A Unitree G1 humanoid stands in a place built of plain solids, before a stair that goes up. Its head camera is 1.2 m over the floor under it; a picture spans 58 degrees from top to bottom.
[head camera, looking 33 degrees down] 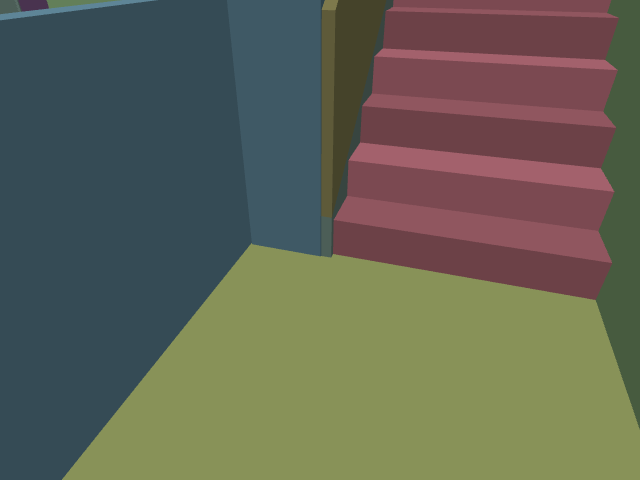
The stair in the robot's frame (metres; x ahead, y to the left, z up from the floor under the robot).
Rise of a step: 0.19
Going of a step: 0.25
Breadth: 1.15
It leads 17 degrees to the right of straight ahead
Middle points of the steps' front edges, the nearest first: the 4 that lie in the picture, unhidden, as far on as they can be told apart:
1.55 -0.61 0.19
1.79 -0.68 0.39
2.04 -0.76 0.58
2.28 -0.83 0.77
